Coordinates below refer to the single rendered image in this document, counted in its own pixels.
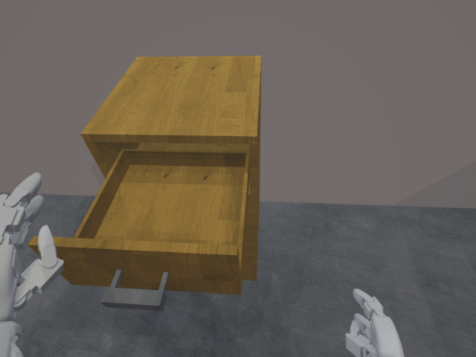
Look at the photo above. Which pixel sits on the cabinet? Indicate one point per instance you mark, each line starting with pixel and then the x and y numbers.
pixel 193 103

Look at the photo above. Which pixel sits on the left robot hand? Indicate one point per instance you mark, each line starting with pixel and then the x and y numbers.
pixel 17 213

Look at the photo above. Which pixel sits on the handle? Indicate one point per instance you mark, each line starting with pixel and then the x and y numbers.
pixel 114 297

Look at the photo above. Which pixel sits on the drawer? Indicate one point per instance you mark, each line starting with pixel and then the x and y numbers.
pixel 164 210

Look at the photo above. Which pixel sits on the right robot hand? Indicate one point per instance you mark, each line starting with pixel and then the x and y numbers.
pixel 380 336

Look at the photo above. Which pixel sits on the left robot forearm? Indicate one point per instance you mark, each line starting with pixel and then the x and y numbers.
pixel 10 333

